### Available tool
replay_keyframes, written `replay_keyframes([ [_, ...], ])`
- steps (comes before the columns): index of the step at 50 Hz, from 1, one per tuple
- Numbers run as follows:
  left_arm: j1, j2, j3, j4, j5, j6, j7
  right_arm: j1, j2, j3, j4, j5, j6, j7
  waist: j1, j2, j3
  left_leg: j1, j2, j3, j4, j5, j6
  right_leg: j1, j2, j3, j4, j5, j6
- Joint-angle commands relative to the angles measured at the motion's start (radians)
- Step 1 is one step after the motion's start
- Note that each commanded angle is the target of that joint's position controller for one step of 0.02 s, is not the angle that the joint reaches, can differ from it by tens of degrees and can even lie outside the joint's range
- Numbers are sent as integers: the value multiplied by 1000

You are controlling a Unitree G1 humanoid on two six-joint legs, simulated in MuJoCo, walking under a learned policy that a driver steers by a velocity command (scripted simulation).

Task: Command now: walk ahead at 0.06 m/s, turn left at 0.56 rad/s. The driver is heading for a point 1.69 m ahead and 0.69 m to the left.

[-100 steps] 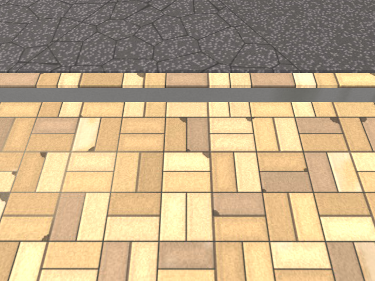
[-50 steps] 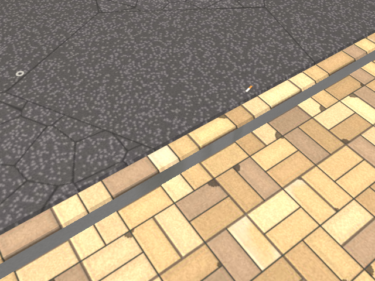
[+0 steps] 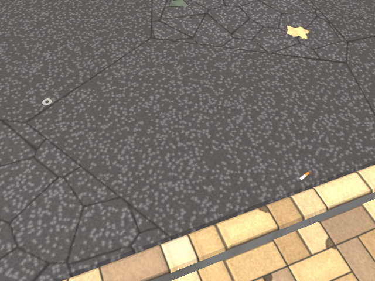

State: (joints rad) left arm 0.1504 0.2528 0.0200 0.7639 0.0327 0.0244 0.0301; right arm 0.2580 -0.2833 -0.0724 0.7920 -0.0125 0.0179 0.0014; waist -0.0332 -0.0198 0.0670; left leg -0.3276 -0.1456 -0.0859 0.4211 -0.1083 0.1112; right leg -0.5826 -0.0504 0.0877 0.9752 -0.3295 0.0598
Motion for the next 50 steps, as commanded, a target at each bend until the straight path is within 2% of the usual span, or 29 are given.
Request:
replay_keyframes([
  [1,18,91,25,-59,-5,3,7,30,-158,-44,-61,-5,6,-8,-4,127,-131,100,253,-308,-131,-31,110,35,27,-20,-57,10,6],
  [3,-2,92,24,-68,-12,-3,10,36,-159,-48,-64,-11,13,-9,-14,137,-119,119,257,-351,-119,-46,110,47,43,-12,-116,-17,-1],
  [7,24,103,22,-75,-31,-23,17,16,-163,-52,-72,-18,19,-2,-3,158,-126,142,261,-424,-61,135,96,161,93,-8,-266,-85,-34],
  [9,92,103,22,-63,-37,-35,23,-21,-158,-51,-78,-9,23,0,39,159,-126,112,235,-442,-25,183,59,288,110,-15,-449,-36,-55],
  [10,137,111,25,-52,-31,-43,28,-47,-149,-47,-85,2,24,-2,71,139,-122,57,199,-425,13,117,15,395,89,-5,-612,58,-66],
  [11,127,180,39,-58,-14,-48,37,-24,-93,-32,-95,10,20,-4,43,2,-117,-37,116,-330,132,-115,-48,477,-73,141,-742,50,-105],
  [12,39,278,56,-98,-5,-38,38,32,-45,-21,-116,18,14,-7,-8,-216,-102,-225,-55,-88,329,-424,-103,530,-331,413,-778,245,-214],
  [13,59,247,58,-88,-4,-28,30,19,-152,-46,-96,-21,15,-11,17,-146,-106,-204,5,-18,551,-494,-119,438,-375,390,-715,450,-312],
  [14,46,177,39,-96,-12,-26,23,23,-168,-56,-82,-22,18,-8,-1,-69,-95,-181,35,-27,634,-449,-124,415,-318,296,-694,516,-308],
  [15,9,142,30,-99,-16,-26,19,36,-156,-56,-64,-22,27,-3,-18,-47,-65,-172,49,-20,693,-389,-132,393,-242,184,-680,522,-270],
  [16,-17,135,28,-109,-13,-24,20,46,-146,-54,-57,-19,37,6,-27,-84,-70,-185,49,-9,742,-341,-140,415,-187,109,-669,527,-236],
  [17,-14,135,27,-114,-10,-24,23,54,-139,-50,-53,-15,46,17,-20,-126,-72,-203,50,5,774,-325,-153,439,-164,61,-655,586,-231],
  [18,5,136,29,-112,-7,-23,22,41,-133,-47,-55,-9,51,24,-6,-128,-75,-214,53,20,778,-314,-165,460,-153,30,-645,618,-232],
  [22,98,158,45,-86,-10,-25,19,-49,-114,-33,-87,-3,58,35,54,-133,-88,-259,82,40,671,-315,-187,590,-195,18,-627,643,-265],
  [25,112,174,55,-74,-6,-28,12,-78,-101,-24,-101,-1,62,42,65,-142,-93,-215,109,63,562,-337,-179,600,-226,1,-625,622,-274],
  [28,91,189,63,-72,-2,-29,-1,-98,-85,-12,-116,5,61,48,64,-154,-95,-100,127,104,429,-349,-154,540,-235,-46,-615,594,-265],
  [32,83,217,76,-57,-5,-21,-14,-94,-90,-9,-130,13,52,46,58,-176,-105,23,119,157,253,-335,-113,499,-252,-80,-562,571,-241],
  [34,69,219,79,-49,-21,-12,-15,-42,-88,-8,-116,-2,35,37,10,-121,-113,163,103,160,16,-155,-83,421,-230,-139,-454,454,-172],
  [35,107,194,74,-41,-17,-7,-17,-16,-137,-19,-109,-18,21,26,0,19,-122,276,176,12,-109,-78,-60,303,-180,-200,-300,273,-107],
  [36,125,90,46,-94,2,3,-24,-18,-274,-42,-140,-13,7,16,38,314,-115,378,495,-419,-138,243,37,12,-27,-268,-48,-290,-18],
  [37,28,131,49,-120,1,22,-2,81,-311,-65,-116,0,7,16,-55,234,-121,273,545,-431,-100,451,177,12,33,-111,74,-338,-22],
  [38,27,142,53,-109,-11,31,0,53,-257,-49,-103,4,9,12,-15,168,-70,250,484,-338,-92,426,184,2,9,-71,129,-266,-26],
  [39,39,148,56,-91,-20,27,-3,-21,-206,-33,-111,8,14,7,19,145,-21,205,408,-261,-109,331,147,8,-2,-55,113,-170,-31],
  [40,52,163,62,-76,-16,19,-6,-87,-179,-25,-125,6,19,1,44,150,-18,209,341,-219,-115,258,103,13,-6,-52,82,-102,-32],
  [41,73,175,66,-63,-3,18,-11,-98,-166,-20,-130,10,19,-5,46,171,-38,221,315,-199,-107,315,98,28,5,-64,96,-66,-26],
  [42,86,175,66,-55,0,18,-17,-84,-162,-17,-127,13,18,-4,46,157,-73,239,305,-193,-99,360,98,42,16,-63,111,-49,-22],
  [44,80,158,63,-57,-7,20,-22,-52,-179,-23,-118,14,13,-1,39,119,-100,263,306,-208,-92,361,101,39,24,-58,98,-35,-14],
  [47,47,147,60,-68,-8,27,-16,-18,-189,-28,-105,8,11,-2,21,134,-83,273,302,-261,-100,259,109,13,31,-47,29,-37,-7],
  [50,38,143,57,-63,-12,29,-13,1,-178,-22,-96,-1,9,-6,7,142,-86,272,311,-290,-106,206,118,33,36,-48,-44,-51,-11],
])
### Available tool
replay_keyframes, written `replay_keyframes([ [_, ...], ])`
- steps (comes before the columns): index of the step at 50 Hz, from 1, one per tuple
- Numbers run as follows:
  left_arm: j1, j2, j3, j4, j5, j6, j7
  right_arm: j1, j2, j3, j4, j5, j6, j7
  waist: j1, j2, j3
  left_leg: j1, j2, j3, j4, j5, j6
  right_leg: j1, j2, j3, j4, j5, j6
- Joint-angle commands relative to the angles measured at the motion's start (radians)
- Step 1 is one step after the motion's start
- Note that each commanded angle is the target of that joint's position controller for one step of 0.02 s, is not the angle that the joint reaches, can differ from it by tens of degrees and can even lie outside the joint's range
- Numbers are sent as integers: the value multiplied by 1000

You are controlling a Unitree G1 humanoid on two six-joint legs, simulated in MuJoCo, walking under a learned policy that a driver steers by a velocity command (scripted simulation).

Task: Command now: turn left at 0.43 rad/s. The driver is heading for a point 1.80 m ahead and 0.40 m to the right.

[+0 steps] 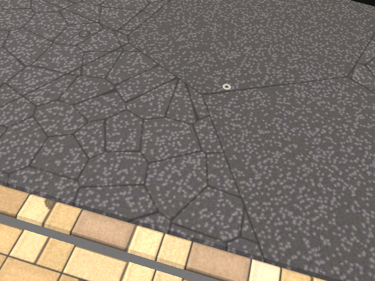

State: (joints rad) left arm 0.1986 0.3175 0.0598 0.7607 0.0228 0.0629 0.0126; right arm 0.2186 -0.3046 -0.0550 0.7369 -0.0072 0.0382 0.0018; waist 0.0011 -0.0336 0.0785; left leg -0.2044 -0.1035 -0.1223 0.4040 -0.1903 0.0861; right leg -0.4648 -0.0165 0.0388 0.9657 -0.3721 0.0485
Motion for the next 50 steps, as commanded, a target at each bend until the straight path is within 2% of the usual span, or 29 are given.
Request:
replay_keyframes([
  [1,-16,75,16,-60,-3,-10,6,47,-156,-38,-36,-9,-12,-7,-31,154,-98,141,271,-262,-87,284,146,-68,4,0,-57,-14,-4],
  [8,-10,59,3,-46,-20,-20,15,14,-147,-22,-2,-20,-10,-10,-23,153,-96,47,263,-296,-48,342,126,151,38,-13,-274,-46,-48],
  [10,39,42,-4,-23,-22,-27,22,-16,-133,-12,11,-12,-8,-14,14,139,-96,13,242,-299,-18,345,92,271,45,-21,-468,45,-65],
  [11,69,31,-10,-8,-16,-37,27,-28,-115,-3,16,-3,-9,-18,36,115,-96,-35,216,-291,1,278,51,375,26,-5,-638,179,-75],
  [12,56,69,-8,-11,3,-49,36,0,-73,12,18,-1,-17,-18,12,27,-107,-93,171,-253,47,142,-5,452,-94,118,-708,226,-94],
  [13,-6,119,-11,-38,11,-60,37,70,-29,24,28,2,-21,-17,-41,-123,-124,-155,56,-125,142,-130,-45,482,-276,322,-750,377,-153],
  [14,-19,130,-9,-24,-1,-58,25,48,-95,5,46,-4,-11,-24,-17,-142,-97,-52,13,-23,211,-297,-52,289,-343,334,-712,479,-268],
  [15,-38,81,-23,-19,-5,-63,16,38,-107,1,59,-8,-5,-24,-22,-107,-71,-25,33,-19,265,-296,-57,260,-306,301,-720,461,-283],
  [16,-52,60,-32,-10,-8,-68,13,25,-89,3,71,-5,-2,-21,-22,-109,-47,-26,35,-15,266,-265,-61,248,-258,249,-720,417,-260],
  [17,-60,59,-35,-4,-5,-67,16,22,-81,4,82,-2,-1,-17,-26,-122,-42,-25,38,-2,259,-241,-69,261,-210,202,-711,397,-231],
  [18,-53,61,-37,9,-7,-69,20,24,-71,7,93,-7,0,-12,-27,-133,-44,-26,49,10,224,-210,-75,289,-191,180,-690,446,-216],
  [20,-28,73,-35,33,-9,-67,20,29,-47,18,125,-5,-4,-15,-18,-112,-71,-3,51,46,115,-166,-87,351,-162,148,-639,541,-201],
  [22,-20,80,-32,54,-12,-66,19,28,-38,25,153,-3,-9,-24,-23,-82,-91,89,70,45,-51,24,-90,346,-140,134,-611,520,-163],
  [24,-5,69,-34,63,-11,-72,13,9,-84,22,166,-15,-18,-31,-2,-47,-105,169,154,-43,-65,167,-88,288,-111,131,-617,372,-113],
  [25,25,57,-32,76,-18,-72,8,-7,-111,15,191,-4,-19,-30,31,28,-64,114,158,-42,-24,188,-72,291,-66,94,-653,316,-104],
  [26,6,57,-34,96,-17,-70,11,-4,-79,21,205,2,-22,-26,2,25,-56,76,154,-44,-45,145,-67,327,-60,79,-641,294,-99],
  [27,-7,53,-33,105,-16,-66,14,2,-66,26,221,0,-26,-26,-5,35,-46,57,154,-46,-66,130,-68,344,-60,75,-629,297,-99],
  [30,-1,51,-31,134,-13,-64,12,2,-70,30,260,-4,-31,-34,3,63,-56,62,157,-48,-85,140,-62,359,-69,76,-621,326,-103],
  [44,45,24,-45,270,-13,-61,16,12,-43,46,366,-1,-36,-39,2,35,-24,41,164,-50,-106,62,-42,320,-59,73,-644,232,-88],
  [45,53,20,-46,278,-11,-60,16,22,-37,48,372,-2,-36,-39,2,36,-44,44,157,-48,-115,-26,-37,325,-49,69,-648,150,-88],
  [47,57,37,-37,278,-7,-54,13,34,-63,35,371,-3,-28,-39,-2,49,-22,0,131,-52,-100,-310,-6,277,-9,50,-604,-103,-106],
  [48,54,37,-35,273,-2,-51,10,40,-69,30,366,-6,-24,-36,-5,55,12,-34,131,-71,-100,-448,16,222,2,55,-584,-219,-121],
  [50,40,6,-40,257,4,-55,3,68,-62,26,363,-9,-25,-33,-20,88,81,-55,169,-151,-126,-572,58,121,16,57,-524,-273,-134],
])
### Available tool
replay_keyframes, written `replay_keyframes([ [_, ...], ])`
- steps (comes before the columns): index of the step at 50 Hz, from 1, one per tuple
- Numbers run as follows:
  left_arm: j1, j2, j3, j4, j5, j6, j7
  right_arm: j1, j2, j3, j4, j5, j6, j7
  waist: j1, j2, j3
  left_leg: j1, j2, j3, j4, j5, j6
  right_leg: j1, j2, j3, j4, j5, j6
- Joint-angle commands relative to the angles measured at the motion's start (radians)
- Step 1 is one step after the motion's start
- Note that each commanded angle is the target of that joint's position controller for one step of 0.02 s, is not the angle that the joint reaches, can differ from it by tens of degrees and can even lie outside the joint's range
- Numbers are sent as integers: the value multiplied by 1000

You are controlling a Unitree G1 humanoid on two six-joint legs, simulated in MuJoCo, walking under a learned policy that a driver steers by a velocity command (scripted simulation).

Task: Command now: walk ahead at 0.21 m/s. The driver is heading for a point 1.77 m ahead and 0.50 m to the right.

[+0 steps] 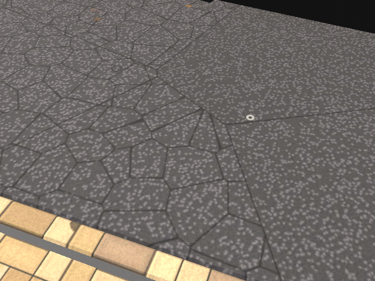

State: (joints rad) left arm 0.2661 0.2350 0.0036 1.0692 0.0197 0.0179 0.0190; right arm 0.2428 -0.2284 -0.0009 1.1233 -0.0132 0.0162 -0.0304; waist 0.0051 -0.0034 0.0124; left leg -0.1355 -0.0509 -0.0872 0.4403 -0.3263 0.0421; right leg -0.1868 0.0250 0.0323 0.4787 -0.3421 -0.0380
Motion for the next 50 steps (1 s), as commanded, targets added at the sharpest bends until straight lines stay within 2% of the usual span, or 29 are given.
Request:
replay_keyframes([
  [1,-41,69,13,-63,11,-17,-7,73,-141,-33,-20,-3,-7,0,-36,88,147,-86,156,-250,-194,-451,126,-200,-12,42,18,-249,-43],
  [3,-51,44,9,-82,19,-39,-15,104,-174,-52,-11,-4,-16,1,-38,167,125,-22,266,-382,-277,-438,179,-227,4,-52,140,-69,-28],
  [4,-51,57,13,-88,17,-50,-17,91,-171,-56,-17,-2,-21,4,-30,155,120,-50,281,-386,-288,-410,185,-196,-13,-52,150,-50,-32],
  [7,136,47,20,-35,2,-76,-18,-40,-144,-58,-68,6,-33,13,83,99,132,-293,172,-223,-156,-320,125,139,0,-34,-73,-51,-65],
  [8,242,111,38,-5,7,-85,-6,-110,-93,-45,-110,12,-44,17,128,-60,133,-448,67,-94,45,-225,74,270,-125,193,-206,-180,-100],
  [9,370,201,67,37,5,-86,-5,-146,-51,-35,-150,3,-60,25,157,-262,111,-584,-31,74,323,-161,40,366,-314,518,-364,-339,-168],
  [10,357,184,67,43,6,-83,-5,-151,-110,-46,-158,-30,-69,30,115,-167,158,-644,17,62,486,-182,48,320,-388,584,-357,-282,-199],
  [11,286,131,55,18,8,-90,-7,-120,-91,-44,-141,-33,-76,39,66,-68,172,-635,59,40,564,-110,55,275,-359,512,-343,-205,-194],
  [12,226,108,50,-6,8,-98,-9,-88,-68,-40,-127,-25,-85,49,31,-46,155,-610,84,41,589,-41,53,250,-322,435,-349,-122,-179],
  [14,190,82,41,-17,5,-113,-9,-98,-72,-44,-131,-27,-87,64,12,-56,128,-587,107,71,584,49,34,247,-261,296,-361,83,-158],
  [17,259,57,30,12,1,-122,-7,-162,-53,-40,-167,-30,-75,69,22,-75,95,-594,89,134,546,90,2,275,-223,160,-320,465,-153],
  [22,250,78,24,9,4,-121,-1,-321,-12,-15,-251,-10,-64,62,35,-119,106,-407,33,213,236,161,4,162,-183,48,-288,749,-130],
  [23,257,82,25,13,7,-122,1,-261,-9,-15,-237,-6,-57,51,17,-152,68,-317,12,225,236,164,21,158,-196,35,-241,871,-129],
  [25,227,90,24,6,0,-125,6,-106,-57,-36,-195,-5,-55,27,-56,-132,-10,-155,-30,220,218,160,64,176,-204,23,-53,1166,-111],
  [27,159,108,30,-12,-21,-125,-4,171,-95,-63,-105,-11,-72,13,-189,-80,-112,174,-11,193,39,289,96,45,-161,3,288,1006,-89],
  [28,142,62,20,-41,-27,-126,-16,291,-171,-83,-84,-34,-81,9,-217,35,-173,355,205,-54,-24,176,127,-157,-79,-34,596,539,-69],
  [29,235,-27,13,-55,-26,-118,-12,242,-241,-94,-102,-37,-76,22,-88,196,-206,393,446,-478,-102,325,211,-361,41,-24,954,-140,-49],
  [30,258,24,24,-47,-8,-101,-12,165,-234,-103,-106,6,-61,30,-80,123,-186,300,456,-556,-214,-99,300,-452,10,25,1052,-80,-59],
  [31,152,54,33,-73,10,-96,-18,81,-129,-76,-125,5,-60,33,-64,63,-25,182,407,-471,-261,-336,290,-555,-33,-10,1113,-29,-61],
  [32,108,43,36,-97,15,-98,-26,61,-66,-57,-119,-3,-66,36,-41,46,60,71,359,-383,-293,-334,253,-585,-56,-21,1127,-17,-67],
  [33,91,26,36,-111,17,-93,-32,70,-29,-42,-102,-13,-77,35,-13,29,81,1,313,-303,-293,-244,218,-584,-81,-15,1137,-1,-68],
  [35,74,-42,20,-136,17,-66,-44,119,-6,-26,-61,-13,-100,29,22,34,96,-96,266,-192,-280,-109,191,-621,-93,-35,1208,6,-63],
  [38,-78,-123,-14,-244,2,-37,-14,226,-6,-12,-6,-16,-119,43,12,82,88,-107,282,-172,-255,-125,213,-957,-77,-67,1604,-74,-86],
  [42,-327,-134,-65,-434,10,-45,-7,245,7,27,10,-7,-126,36,32,-1,142,-264,203,-86,-316,-149,138,-1033,-93,-110,1382,-14,-71],
  [44,-316,-88,-64,-452,17,-37,-21,270,-26,23,1,7,-125,0,26,9,97,-239,198,-75,-394,103,170,-871,-106,-156,1133,52,-38],
  [45,-278,-69,-58,-436,10,-36,-25,274,-36,21,-10,20,-127,-8,30,-1,62,-170,203,-34,-411,294,178,-773,-120,-161,1003,81,-40],
  [47,-313,-96,-70,-438,-2,-27,-25,361,-58,11,3,29,-121,-14,-18,20,13,37,221,29,-394,688,168,-693,-81,-225,836,36,-63],
  [48,-276,-107,-75,-434,-16,-27,-24,330,-60,10,-13,21,-116,-13,16,69,-12,79,222,77,-335,971,167,-578,-55,-237,702,12,-84],
  [50,-174,-58,-49,-393,-15,-35,-19,361,-88,-3,-26,-6,-103,-7,62,136,-119,235,263,96,-102,1530,155,-417,51,-279,598,-117,-109],
])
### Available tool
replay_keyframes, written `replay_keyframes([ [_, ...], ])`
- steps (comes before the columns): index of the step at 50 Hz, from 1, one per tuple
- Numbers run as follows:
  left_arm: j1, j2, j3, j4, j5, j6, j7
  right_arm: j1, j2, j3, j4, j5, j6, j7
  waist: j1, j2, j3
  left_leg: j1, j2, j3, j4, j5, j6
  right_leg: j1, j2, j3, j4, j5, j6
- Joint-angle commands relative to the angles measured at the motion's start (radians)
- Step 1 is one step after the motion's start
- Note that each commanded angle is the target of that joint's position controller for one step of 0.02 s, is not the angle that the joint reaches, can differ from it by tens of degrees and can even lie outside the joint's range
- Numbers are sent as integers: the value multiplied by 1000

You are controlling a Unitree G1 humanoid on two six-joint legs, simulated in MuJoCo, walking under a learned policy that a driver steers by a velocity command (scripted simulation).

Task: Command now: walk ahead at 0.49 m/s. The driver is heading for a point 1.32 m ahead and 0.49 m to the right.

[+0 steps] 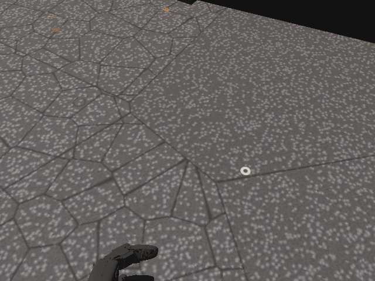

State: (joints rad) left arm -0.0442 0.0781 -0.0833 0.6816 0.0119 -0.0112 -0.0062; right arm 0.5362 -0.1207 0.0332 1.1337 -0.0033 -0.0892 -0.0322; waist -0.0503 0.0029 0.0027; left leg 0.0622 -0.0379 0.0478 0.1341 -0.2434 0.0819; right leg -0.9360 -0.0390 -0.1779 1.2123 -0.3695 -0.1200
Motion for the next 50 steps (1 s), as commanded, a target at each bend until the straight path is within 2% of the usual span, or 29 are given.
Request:
replay_keyframes([
  [1,242,132,56,23,-10,-17,8,65,-217,-50,-42,-22,9,1,165,169,-163,101,278,-48,368,1519,108,412,137,-34,-224,-130,-47],
  [2,355,177,76,49,-2,-38,8,14,-235,-65,-73,-15,1,14,231,179,-234,30,267,-28,584,1437,91,599,107,72,-335,-80,-90],
  [3,470,267,113,92,18,-52,12,28,-171,-60,-130,12,-17,33,237,35,-318,-290,166,-4,927,1036,51,853,-120,510,-516,-289,-183],
  [4,508,354,147,135,14,-32,11,-20,-128,-74,-174,-11,-25,69,223,-198,-304,-614,-76,-39,1315,-33,8,954,-298,1095,-913,-255,-273],
  [5,362,337,149,135,-3,-39,3,-34,-124,-82,-200,-43,-24,71,118,-88,-176,-750,-15,-207,1505,1,26,846,-315,1105,-943,-282,-241],
  [6,283,262,140,142,-5,-50,-2,-103,-112,-80,-248,-45,-18,61,72,-1,-28,-794,23,-153,1555,35,35,685,-308,936,-933,-284,-203],
  [7,285,192,128,177,12,-59,-8,-177,-103,-85,-285,-37,-9,44,59,76,51,-829,55,-130,1565,39,48,593,-276,762,-912,-197,-159],
  [8,289,128,112,213,20,-70,-8,-182,-84,-78,-311,-27,4,32,11,77,81,-827,75,-140,1505,34,51,538,-219,609,-915,-54,-115],
  [9,293,84,105,237,23,-81,-9,-152,-60,-68,-313,-24,20,30,-23,36,72,-807,78,-155,1485,36,54,514,-181,492,-926,57,-79],
  [10,327,85,107,269,18,-93,-10,-147,-51,-65,-322,-18,34,31,-32,-5,71,-821,78,-159,1463,32,57,528,-148,417,-936,136,-60],
  [11,332,115,115,266,15,-99,-6,-132,-68,-66,-320,-16,44,36,-42,-8,72,-802,86,-150,1343,36,42,529,-128,350,-965,191,-62],
  [14,394,168,123,274,4,-114,5,-215,-113,-78,-335,-27,50,51,-14,-31,52,-786,88,-48,1117,155,9,631,-60,203,-1019,535,-23],
  [16,471,190,126,285,-8,-118,7,-306,-107,-73,-367,-27,45,59,21,-64,34,-790,99,9,950,214,-16,735,-56,180,-1017,752,-16],
  [20,565,213,130,280,-6,-107,22,-519,-77,-55,-417,-13,49,65,109,-83,31,-768,67,70,601,257,-53,939,-74,189,-1049,770,-6],
  [22,592,223,131,284,-3,-101,27,-566,-88,-55,-430,-11,46,64,124,-95,33,-750,52,80,499,256,-40,1035,-105,193,-1043,813,-9],
  [25,589,238,132,293,8,-101,36,-540,-122,-66,-422,-15,37,54,87,-105,25,-638,9,86,420,177,15,1109,-145,174,-948,1076,-9],
  [27,565,260,139,294,13,-97,46,-404,-158,-83,-375,-19,27,41,19,-120,-25,-501,-32,79,386,91,59,1137,-163,172,-789,1256,-9],
  [28,556,265,141,292,10,-93,44,-282,-179,-96,-334,-24,17,33,-36,-106,-79,-346,-32,55,324,112,83,1095,-153,181,-645,1209,-12],
  [29,520,259,138,271,-2,-93,39,-134,-212,-111,-295,-43,5,22,-112,-75,-155,-92,58,-28,298,127,118,917,-129,176,-447,973,-16],
  [30,554,180,120,226,-23,-92,29,-30,-308,-134,-287,-70,2,11,-101,85,-278,179,344,-374,299,61,191,630,-17,125,-115,442,3],
  [31,643,187,132,234,-35,-83,25,-87,-305,-140,-292,-46,15,23,-34,191,-320,248,494,-747,174,40,310,384,128,186,138,-147,18],
  [32,537,249,148,221,-10,-77,29,-193,-238,-125,-312,-20,18,30,-9,27,-151,92,437,-599,127,-53,262,316,45,260,138,-44,9],
  [33,467,242,149,204,-8,-80,20,-260,-177,-107,-320,-15,10,36,7,-3,-39,-53,396,-461,74,-28,221,326,16,261,88,30,12],
  [34,451,219,148,208,-6,-73,17,-280,-142,-97,-312,-21,-2,36,35,-25,22,-142,346,-354,39,37,168,356,-13,256,33,66,15],
  [35,452,207,149,207,10,-59,10,-267,-123,-90,-296,-19,-12,30,54,-3,47,-200,306,-267,23,106,128,384,-30,255,-4,86,25],
  [38,468,163,147,202,18,-25,-13,-207,-142,-93,-261,-10,-36,25,83,40,47,-223,265,-120,5,268,74,380,-39,233,-34,140,46],
  [40,397,164,150,174,16,-15,-21,-178,-163,-97,-251,-7,-40,25,76,55,65,-208,248,-43,-4,354,47,306,-51,215,-66,207,57],
  [44,233,157,141,113,10,-14,-33,-130,-163,-93,-236,-12,-37,24,45,67,89,-173,203,81,5,525,5,255,-41,153,-257,353,69],
  [50,68,149,125,46,17,-20,-41,-45,-193,-93,-197,-11,-22,-5,8,67,93,5,253,165,69,770,-9,311,12,29,-558,367,22],
])
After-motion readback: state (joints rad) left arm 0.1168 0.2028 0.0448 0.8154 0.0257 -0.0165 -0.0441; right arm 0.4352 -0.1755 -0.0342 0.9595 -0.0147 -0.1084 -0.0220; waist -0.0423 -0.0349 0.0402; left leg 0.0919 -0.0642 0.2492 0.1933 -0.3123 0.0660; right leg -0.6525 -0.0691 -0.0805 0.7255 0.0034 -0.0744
